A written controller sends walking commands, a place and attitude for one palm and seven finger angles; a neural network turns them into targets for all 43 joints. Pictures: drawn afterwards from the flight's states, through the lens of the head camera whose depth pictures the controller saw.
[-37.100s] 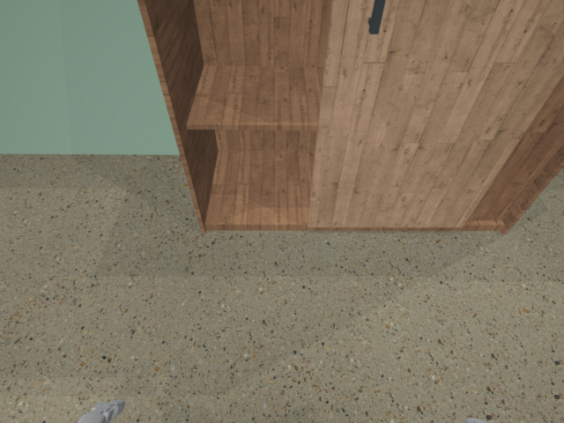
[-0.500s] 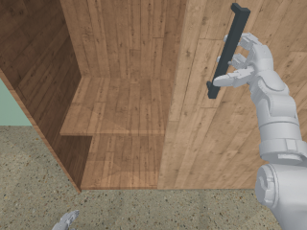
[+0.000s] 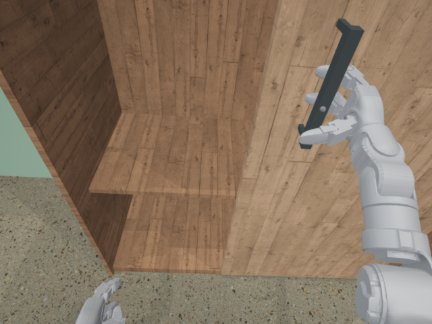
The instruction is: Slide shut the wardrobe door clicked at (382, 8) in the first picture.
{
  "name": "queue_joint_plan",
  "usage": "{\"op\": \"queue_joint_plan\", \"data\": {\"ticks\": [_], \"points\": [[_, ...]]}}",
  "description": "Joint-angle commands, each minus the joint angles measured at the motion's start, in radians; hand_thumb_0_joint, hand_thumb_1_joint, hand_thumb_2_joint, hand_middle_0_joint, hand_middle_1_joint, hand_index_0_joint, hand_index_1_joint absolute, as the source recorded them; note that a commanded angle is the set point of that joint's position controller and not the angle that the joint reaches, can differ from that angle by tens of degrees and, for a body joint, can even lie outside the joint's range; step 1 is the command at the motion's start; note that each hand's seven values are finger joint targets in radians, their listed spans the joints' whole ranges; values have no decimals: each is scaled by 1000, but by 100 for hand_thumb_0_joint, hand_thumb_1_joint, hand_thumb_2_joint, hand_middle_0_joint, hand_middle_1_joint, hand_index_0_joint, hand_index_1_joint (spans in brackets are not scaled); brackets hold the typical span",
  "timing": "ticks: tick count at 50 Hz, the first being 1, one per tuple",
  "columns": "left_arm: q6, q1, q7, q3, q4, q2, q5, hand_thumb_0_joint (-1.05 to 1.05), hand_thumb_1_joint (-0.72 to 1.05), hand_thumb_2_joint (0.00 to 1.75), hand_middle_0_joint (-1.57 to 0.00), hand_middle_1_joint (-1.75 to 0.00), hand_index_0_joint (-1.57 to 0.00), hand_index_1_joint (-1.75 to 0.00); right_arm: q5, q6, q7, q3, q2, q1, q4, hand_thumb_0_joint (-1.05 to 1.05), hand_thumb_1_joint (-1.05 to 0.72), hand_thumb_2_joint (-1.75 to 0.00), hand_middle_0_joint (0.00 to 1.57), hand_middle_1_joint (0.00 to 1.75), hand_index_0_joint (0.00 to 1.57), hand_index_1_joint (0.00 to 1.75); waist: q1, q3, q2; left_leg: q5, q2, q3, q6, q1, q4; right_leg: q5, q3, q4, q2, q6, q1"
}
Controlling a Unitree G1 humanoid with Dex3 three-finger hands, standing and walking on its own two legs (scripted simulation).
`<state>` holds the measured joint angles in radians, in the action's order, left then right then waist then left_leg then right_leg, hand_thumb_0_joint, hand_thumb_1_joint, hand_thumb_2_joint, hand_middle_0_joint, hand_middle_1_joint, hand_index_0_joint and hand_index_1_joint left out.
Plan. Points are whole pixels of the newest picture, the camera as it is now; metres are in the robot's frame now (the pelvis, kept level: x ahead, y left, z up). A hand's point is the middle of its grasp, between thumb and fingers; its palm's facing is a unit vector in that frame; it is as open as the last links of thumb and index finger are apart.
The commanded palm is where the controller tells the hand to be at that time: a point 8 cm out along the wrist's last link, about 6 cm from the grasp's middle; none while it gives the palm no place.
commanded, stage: move the hooked fingers beside the handle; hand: right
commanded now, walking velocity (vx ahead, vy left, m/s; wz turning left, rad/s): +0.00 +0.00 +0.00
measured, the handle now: (322, 91) +0.47 -0.14 +0.24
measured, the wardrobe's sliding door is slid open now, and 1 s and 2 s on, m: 0.49 0.49 0.49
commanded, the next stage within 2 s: none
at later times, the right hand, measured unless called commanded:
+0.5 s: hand (329, 110) +0.42 -0.14 +0.23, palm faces -0.04 +1.00 -0.04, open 14.0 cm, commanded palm +0.40 -0.19 +0.24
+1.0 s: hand (342, 105) +0.42 -0.16 +0.24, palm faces -0.04 +1.00 -0.05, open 14.0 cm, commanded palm +0.40 -0.21 +0.24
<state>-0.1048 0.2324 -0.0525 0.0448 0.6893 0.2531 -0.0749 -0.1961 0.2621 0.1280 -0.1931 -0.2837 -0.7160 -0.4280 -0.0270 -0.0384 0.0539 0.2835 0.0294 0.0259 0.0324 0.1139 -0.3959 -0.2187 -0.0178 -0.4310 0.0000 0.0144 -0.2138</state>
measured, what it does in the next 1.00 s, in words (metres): stands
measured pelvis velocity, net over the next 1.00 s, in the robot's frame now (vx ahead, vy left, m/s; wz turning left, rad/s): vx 0.01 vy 0.00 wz -0.01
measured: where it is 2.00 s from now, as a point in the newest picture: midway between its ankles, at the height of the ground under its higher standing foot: outside the picture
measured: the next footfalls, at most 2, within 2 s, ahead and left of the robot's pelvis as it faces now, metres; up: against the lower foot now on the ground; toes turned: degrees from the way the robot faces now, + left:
none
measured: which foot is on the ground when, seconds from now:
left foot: down 0.00-1.00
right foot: down 0.00-1.00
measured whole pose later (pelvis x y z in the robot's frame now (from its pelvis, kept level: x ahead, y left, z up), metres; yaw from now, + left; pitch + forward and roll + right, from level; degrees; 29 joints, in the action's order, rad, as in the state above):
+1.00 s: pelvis +0.01 +0.00 +0.00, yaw -1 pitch +1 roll +0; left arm -0.04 0.23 -0.06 0.04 0.68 0.28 -0.08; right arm -0.20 0.29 0.19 -0.24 -0.37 -0.72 -0.43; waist -0.03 -0.04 0.04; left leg 0.30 0.03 0.04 0.04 0.10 -0.39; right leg -0.23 0.00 -0.43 0.00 0.01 -0.21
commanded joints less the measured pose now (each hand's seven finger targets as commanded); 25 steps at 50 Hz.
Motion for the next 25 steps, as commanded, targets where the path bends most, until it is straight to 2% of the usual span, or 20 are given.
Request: {"op": "queue_joint_plan", "data": {"ticks": [1,2,4,5,6,7,9,12,13,15,18,19,20,21,22,24,25], "points": [[-36,-137,-16,-41,-139,129,-6,0,90,90,-20,-30,-20,-30,-18,-4,-14,-46,-201,-513,208,0,50,-30,30,120,30,120,-2,-241,-76,-345,-14,-11,-17,51,54,247,33,-2,-7,52,191],[-33,-139,-18,-41,-140,127,-3,0,90,90,-20,-30,-20,-30,-13,3,-18,-65,-224,-523,218,0,50,-30,30,120,30,120,1,-259,-68,-346,-16,-12,-17,46,52,252,34,-2,-8,51,201],[-25,-147,-20,-37,-145,123,0,0,90,90,-20,-30,-20,-30,-7,3,-23,-57,-221,-546,248,0,50,-30,30,120,30,120,0,-281,-42,-385,-19,-13,-12,35,42,292,34,-9,-12,50,222],[-21,-145,-17,-36,-143,119,2,0,90,90,-20,-30,-20,-30,-12,0,-25,-44,-201,-521,250,0,50,-30,30,120,30,120,3,-281,-56,-400,-19,-8,-11,23,40,309,37,-13,-12,50,216],[-19,-147,-18,-39,-147,122,1,0,90,90,-20,-30,-20,-30,-11,-8,-24,-55,-216,-535,274,0,50,-30,30,120,30,120,-1,-311,-59,-426,-19,-10,-12,14,35,330,36,-15,-10,51,238],[-18,-151,-17,-38,-153,119,2,0,90,90,-20,-30,-20,-30,-14,-11,-17,-40,-196,-523,280,0,50,-30,30,120,30,120,1,-322,-52,-449,-19,-10,-11,5,30,349,37,-18,-14,52,243],[-13,-151,-17,-40,-152,121,2,0,90,90,-20,-30,-20,-30,-16,-17,-8,-44,-199,-532,288,0,50,-30,30,120,30,120,-3,-343,-55,-487,-19,-9,-11,0,22,385,39,-24,-15,53,267],[-2,-156,-12,-41,-161,121,1,0,90,90,-20,-30,-20,-30,-21,-10,3,-52,-198,-470,290,0,50,-30,30,120,30,120,10,-344,-68,-525,-19,-6,-10,-20,17,415,39,-28,-17,52,260],[3,-161,-12,-40,-162,121,0,0,90,90,-20,-30,-20,-30,-20,1,6,-52,-197,-449,276,0,50,-30,30,120,30,120,12,-336,-54,-527,-20,-5,-10,-16,17,414,36,-27,-17,51,257],[18,-154,-12,-38,-150,125,-1,0,90,90,-20,-30,-20,-30,-21,22,7,-45,-195,-429,219,0,50,-30,30,120,30,120,9,-279,-78,-504,-20,0,-8,-6,25,386,34,-27,-18,50,219],[23,-167,-10,-41,-168,124,-2,0,90,90,-20,-30,-20,-30,-17,35,5,-56,-203,-437,271,0,50,-30,30,120,30,120,12,-302,-65,-511,-20,-3,-9,-3,22,396,37,-26,-18,52,233],[26,-167,-12,-39,-168,126,0,0,90,90,-20,-30,-20,-30,-19,38,6,-68,-216,-431,266,0,50,-30,30,120,30,120,13,-297,-90,-521,-20,-1,-10,-8,20,403,39,-27,-20,53,225],[33,-168,-12,-38,-163,127,-1,0,90,90,-20,-30,-20,-30,-21,33,4,-69,-230,-423,267,0,50,-30,30,120,30,120,15,-286,-77,-512,-23,-2,-7,-17,23,395,36,-27,-18,52,212],[32,-164,-11,-38,-165,128,2,0,90,90,-20,-30,-20,-30,-22,24,4,-81,-241,-462,288,0,50,-30,30,120,30,120,10,-296,-95,-520,-22,-3,-9,-19,23,392,40,-23,-20,54,215],[31,-167,-12,-40,-172,128,4,0,90,90,-20,-30,-20,-30,-20,16,5,-100,-262,-453,315,0,50,-30,30,120,30,120,18,-325,-74,-535,-23,-6,-7,-33,16,412,40,-23,-19,54,229],[30,-173,-14,-39,-178,124,3,0,90,90,-20,-30,-20,-30,-21,6,11,-70,-231,-476,348,0,50,-30,30,120,30,120,9,-341,-69,-537,-20,-3,-8,-22,14,431,39,-27,-20,54,257],[30,-169,-13,-38,-169,121,2,0,90,90,-20,-30,-20,-30,-24,-1,14,-37,-203,-476,345,0,50,-30,30,120,30,120,2,-318,-52,-528,-22,-3,-6,-17,18,429,40,-30,-18,54,252]]}}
